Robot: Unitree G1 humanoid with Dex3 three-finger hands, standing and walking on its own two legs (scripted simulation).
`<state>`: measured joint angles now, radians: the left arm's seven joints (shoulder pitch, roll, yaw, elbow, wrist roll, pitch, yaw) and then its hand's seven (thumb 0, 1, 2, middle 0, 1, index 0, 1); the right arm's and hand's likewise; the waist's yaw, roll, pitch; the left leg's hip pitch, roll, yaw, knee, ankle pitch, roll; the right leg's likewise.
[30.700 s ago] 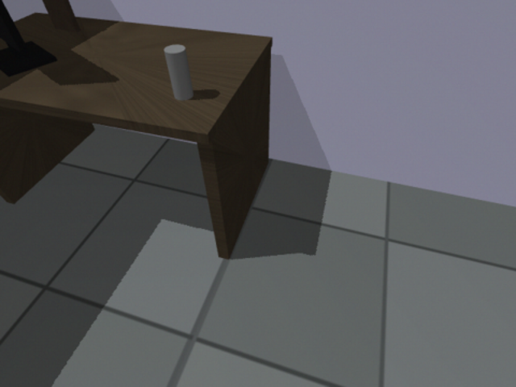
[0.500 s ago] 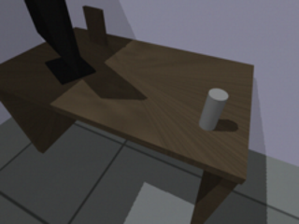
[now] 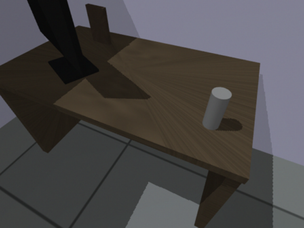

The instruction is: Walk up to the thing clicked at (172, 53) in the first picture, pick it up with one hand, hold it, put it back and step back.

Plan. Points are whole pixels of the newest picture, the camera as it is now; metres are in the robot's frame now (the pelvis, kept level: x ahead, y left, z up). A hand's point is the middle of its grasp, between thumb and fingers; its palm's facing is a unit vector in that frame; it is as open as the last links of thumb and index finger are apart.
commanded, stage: home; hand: right
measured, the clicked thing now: (215, 109) +0.51 -0.21 +0.02
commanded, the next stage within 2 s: stand in 1.02 s
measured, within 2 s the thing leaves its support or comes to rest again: neither
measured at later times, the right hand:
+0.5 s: hand out of the picture +0.08 -0.25 -0.15, palm faces -0.04 +0.93 -0.37, open 17.4 cm
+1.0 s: hand out of the picture +0.09 -0.24 -0.15, palm faces -0.04 +0.93 -0.37, open 17.3 cm
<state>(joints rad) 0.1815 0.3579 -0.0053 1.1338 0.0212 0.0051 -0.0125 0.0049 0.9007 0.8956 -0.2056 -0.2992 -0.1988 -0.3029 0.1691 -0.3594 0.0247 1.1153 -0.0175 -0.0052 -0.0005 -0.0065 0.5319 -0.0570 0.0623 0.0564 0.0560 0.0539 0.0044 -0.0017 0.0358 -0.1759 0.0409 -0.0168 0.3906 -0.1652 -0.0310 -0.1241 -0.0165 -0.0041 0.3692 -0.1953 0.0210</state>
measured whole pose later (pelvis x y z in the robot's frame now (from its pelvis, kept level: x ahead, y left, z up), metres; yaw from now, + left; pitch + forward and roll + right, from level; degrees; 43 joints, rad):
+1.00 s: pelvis +0.02 +0.02 +0.00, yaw +0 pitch -2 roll +0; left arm 0.13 0.35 0.01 1.14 0.02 0.01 -0.01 0.00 0.90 0.90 -0.21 -0.30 -0.20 -0.30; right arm 0.12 -0.35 0.01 1.13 -0.01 -0.01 0.00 -0.01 0.51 -0.07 0.06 0.06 0.06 0.06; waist 0.00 -0.02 0.05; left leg -0.14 0.01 -0.01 0.36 -0.17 -0.01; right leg -0.08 -0.05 0.00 0.32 -0.19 0.05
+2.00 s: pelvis +0.03 +0.01 +0.00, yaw +1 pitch -2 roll +0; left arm 0.14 0.35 0.01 1.12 0.02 0.00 -0.01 0.00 0.90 0.89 -0.21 -0.30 -0.20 -0.30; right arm 0.12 -0.35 0.00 1.13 -0.01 0.00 0.00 0.00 -0.90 -0.90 0.21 0.30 0.20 0.30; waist 0.00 -0.01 0.05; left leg -0.14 0.01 -0.02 0.34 -0.17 -0.01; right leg -0.08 -0.05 -0.01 0.31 -0.21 0.04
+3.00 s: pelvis +0.03 +0.01 +0.00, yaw +1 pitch -2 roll +0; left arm 0.13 0.35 0.01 1.11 0.02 0.00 -0.01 0.00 0.90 0.89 -0.21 -0.30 -0.20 -0.30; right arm 0.12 -0.35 0.00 1.12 -0.01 0.00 0.00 0.00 -0.90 -0.90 0.21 0.30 0.20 0.30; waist 0.00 0.00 0.05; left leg -0.14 0.01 -0.02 0.34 -0.17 -0.02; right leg -0.08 -0.05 -0.01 0.32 -0.21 0.04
